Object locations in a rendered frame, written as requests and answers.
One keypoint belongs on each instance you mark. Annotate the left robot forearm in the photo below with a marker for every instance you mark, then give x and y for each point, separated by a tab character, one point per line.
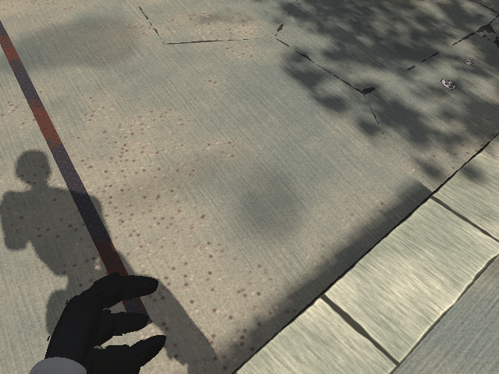
58	365

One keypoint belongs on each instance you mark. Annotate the left robot hand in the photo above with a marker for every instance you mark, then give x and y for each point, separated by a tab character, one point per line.
84	324

